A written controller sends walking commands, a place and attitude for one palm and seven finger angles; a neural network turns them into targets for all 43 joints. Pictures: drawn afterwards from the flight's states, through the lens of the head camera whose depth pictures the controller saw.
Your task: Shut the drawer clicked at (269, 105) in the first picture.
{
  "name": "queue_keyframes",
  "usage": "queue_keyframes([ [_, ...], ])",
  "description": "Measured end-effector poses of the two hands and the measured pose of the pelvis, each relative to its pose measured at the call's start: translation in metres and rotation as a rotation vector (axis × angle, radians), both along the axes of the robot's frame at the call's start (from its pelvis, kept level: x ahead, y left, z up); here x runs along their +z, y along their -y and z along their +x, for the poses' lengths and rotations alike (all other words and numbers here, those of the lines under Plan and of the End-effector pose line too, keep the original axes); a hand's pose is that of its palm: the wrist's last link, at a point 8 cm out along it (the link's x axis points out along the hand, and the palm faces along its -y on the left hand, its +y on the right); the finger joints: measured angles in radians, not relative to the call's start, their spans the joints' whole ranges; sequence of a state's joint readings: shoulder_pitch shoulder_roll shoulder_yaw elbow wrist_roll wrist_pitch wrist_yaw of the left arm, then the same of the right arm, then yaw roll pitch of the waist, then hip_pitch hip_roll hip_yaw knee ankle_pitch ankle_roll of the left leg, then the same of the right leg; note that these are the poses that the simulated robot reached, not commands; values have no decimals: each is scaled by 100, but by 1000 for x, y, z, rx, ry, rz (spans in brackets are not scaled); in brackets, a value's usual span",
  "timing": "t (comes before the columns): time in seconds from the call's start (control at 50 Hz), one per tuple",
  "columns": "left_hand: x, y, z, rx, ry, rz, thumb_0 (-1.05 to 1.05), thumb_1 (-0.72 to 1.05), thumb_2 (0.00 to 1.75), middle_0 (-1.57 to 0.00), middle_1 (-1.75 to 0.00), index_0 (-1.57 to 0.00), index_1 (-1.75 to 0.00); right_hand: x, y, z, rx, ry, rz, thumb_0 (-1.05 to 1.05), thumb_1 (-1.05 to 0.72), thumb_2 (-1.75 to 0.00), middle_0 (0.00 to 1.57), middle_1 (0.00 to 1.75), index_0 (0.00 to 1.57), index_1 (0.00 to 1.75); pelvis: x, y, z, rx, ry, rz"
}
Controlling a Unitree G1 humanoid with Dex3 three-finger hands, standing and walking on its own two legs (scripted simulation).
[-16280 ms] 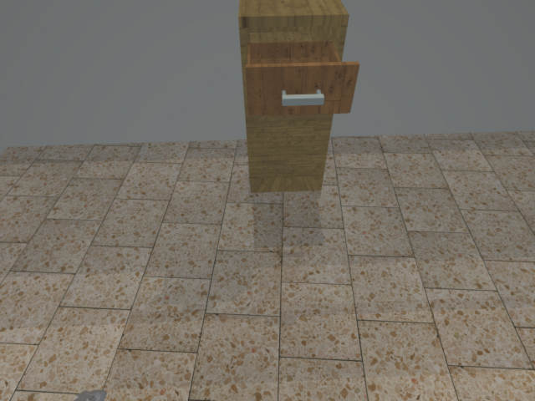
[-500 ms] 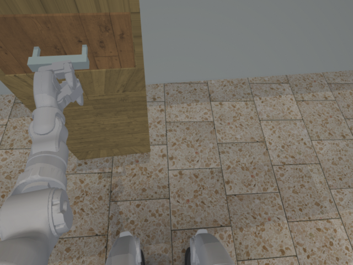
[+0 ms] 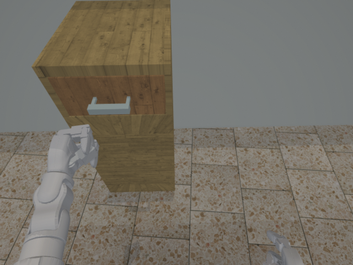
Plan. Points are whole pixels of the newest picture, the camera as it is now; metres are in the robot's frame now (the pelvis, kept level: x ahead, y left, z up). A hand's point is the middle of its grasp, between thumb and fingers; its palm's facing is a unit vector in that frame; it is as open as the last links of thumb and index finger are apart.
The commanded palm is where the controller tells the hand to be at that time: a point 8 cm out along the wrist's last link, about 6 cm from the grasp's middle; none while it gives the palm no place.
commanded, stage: draw the hand back to the body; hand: left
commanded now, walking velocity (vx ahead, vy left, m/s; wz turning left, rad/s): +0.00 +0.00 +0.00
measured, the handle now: (110, 104) +0.56 +0.22 +0.01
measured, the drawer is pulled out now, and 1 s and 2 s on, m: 0.00 0.00 0.00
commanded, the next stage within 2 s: step back with the hand held close in 0.86 s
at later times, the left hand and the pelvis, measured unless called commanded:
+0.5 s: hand (42, 186) +0.23 +0.22 +0.16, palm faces +0.33 -0.89 -0.33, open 3.3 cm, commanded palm +0.17 +0.26 +0.18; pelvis +0.00 -0.01 +0.04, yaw -1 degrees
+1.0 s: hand (6, 213) +0.18 +0.23 +0.19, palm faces +0.40 -0.83 -0.38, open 3.3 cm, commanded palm +0.13 +0.27 +0.21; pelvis -0.01 +0.00 +0.04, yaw +0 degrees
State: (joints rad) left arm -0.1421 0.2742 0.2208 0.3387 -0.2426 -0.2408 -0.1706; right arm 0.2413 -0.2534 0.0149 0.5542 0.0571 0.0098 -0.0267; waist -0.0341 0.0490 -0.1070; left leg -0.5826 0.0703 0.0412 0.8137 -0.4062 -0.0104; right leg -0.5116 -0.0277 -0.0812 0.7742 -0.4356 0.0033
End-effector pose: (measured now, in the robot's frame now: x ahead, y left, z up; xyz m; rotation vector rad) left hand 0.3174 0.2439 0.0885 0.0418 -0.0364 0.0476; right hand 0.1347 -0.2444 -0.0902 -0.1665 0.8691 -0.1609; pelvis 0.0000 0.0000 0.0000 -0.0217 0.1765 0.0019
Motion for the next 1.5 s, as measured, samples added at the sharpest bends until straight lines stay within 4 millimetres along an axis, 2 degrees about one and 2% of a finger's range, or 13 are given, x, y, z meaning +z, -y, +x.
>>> queue_keyframes([
  [0.12, 22, -3, -37, 118, -71, 184, 2, 90, 90, -140, -160, -140, -160, 22, -6, 22, 9, 85, -3, 1, -90, -90, 20, 30, 20, 30, 15, 2, -1, -13, 85, 17],
  [0.32, 58, -13, -88, 252, -52, 251, 2, 90, 90, -140, -160, -140, -160, 47, -15, 44, 72, 171, -7, 1, -90, -90, 20, 30, 20, 30, 32, 6, 1, -12, 195, 23],
  [0.74, 126, -24, -181, 343, 109, 420, 2, 89, 90, -140, -160, -140, -160, 50, -17, 39, 97, 234, 15, 1, -90, -90, 21, 30, 20, 30, 36, 7, 1, -10, 258, 15],
  [0.82, 123, -27, -187, 367, 105, 412, 2, 89, 90, -140, -160, -141, -160, 49, -19, 39, 102, 239, 14, 1, -90, -90, 20, 30, 20, 30, 36, 7, -3, -5, 262, 16],
  [0.94, 114, -27, -185, 367, 85, 382, 2, 89, 90, -140, -160, -141, -160, 51, -20, 36, 106, 249, 6, 1, -90, -90, 21, 30, 20, 30, 36, 6, -6, -6, 265, 15],
  [1.0, 116, -25, -183, 354, 99, 382, 2, 89, 90, -140, -160, -141, -160, 52, -21, 35, 103, 259, 4, 1, -90, -90, 21, 30, 20, 30, 36, 5, -6, -8, 267, 15],
  [1.06, 130, -30, -180, 340, 161, 431, 2, 89, 90, -141, -160, -141, -160, 54, -20, 33, 102, 247, -2, 1, -90, -90, 21, 30, 20, 30, 35, 4, -8, -10, 248, 8],
  [1.12, 135, -36, -175, 326, 189, 470, 2, 89, 90, -141, -160, -141, -160, 54, -18, 27, 81, 217, -10, 1, -90, -90, 21, 30, 20, 30, 36, 0, -12, -19, 222, 5],
  [1.22, 121, -35, -172, 249, 113, 481, 2, 89, 90, -140, -160, -140, -160, 52, -12, 10, 20, 165, -30, 1, -90, -90, 21, 30, 20, 30, 36, -10, -19, -37, 191, 10],
  [1.34, 118, -39, -186, 196, 92, 508, 2, 89, 90, -140, -160, -140, -160, 49, -13, -15, -15, 111, -58, 1, -90, -90, 20, 30, 20, 30, 33, -17, -33, -37, 180, 13],
  [1.5, 127, -47, -221, 245, 167, 533, 2, 89, 89, -140, -160, -140, -160, 44, -27, -37, 12, 137, -42, 1, -90, -90, 20, 30, 20, 30, 27, -19, -62, -21, 184, 11],
])
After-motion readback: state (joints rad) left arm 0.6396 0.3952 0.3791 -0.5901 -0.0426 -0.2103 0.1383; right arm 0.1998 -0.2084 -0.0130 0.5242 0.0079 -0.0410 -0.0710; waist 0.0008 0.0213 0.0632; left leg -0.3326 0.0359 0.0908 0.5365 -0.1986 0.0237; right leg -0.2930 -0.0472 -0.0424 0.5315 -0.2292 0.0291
